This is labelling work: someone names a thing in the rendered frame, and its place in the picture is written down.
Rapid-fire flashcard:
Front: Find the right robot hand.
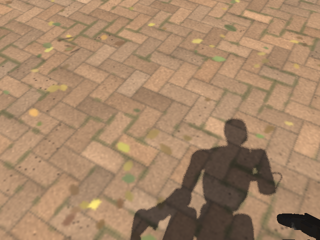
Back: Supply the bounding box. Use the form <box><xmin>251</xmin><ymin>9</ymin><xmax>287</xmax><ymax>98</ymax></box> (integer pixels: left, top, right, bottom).
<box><xmin>277</xmin><ymin>213</ymin><xmax>320</xmax><ymax>240</ymax></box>

